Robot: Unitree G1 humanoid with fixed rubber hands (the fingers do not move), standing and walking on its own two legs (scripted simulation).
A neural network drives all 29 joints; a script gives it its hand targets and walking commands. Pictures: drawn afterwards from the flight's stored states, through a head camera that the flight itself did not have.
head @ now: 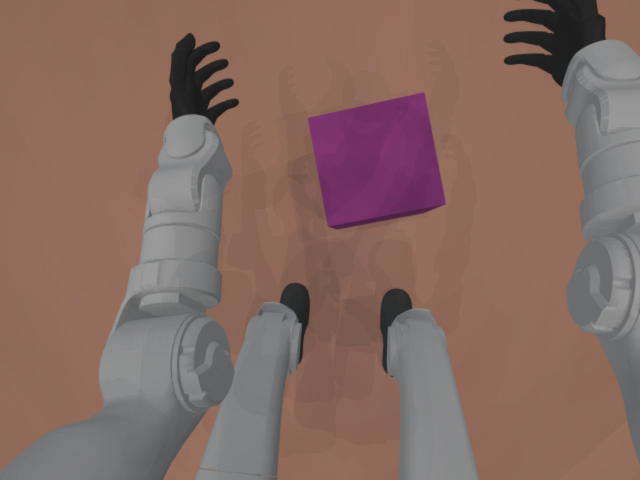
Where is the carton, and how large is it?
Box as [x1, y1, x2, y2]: [308, 92, 445, 228]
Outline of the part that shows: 423,92 308,118 328,226 334,228 342,228 416,214 427,211 445,203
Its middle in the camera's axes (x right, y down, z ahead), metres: +0.11 -0.14 +0.81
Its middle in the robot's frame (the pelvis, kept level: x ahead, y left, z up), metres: +0.50 -0.03 -0.52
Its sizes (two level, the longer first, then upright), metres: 0.210 0.200 0.250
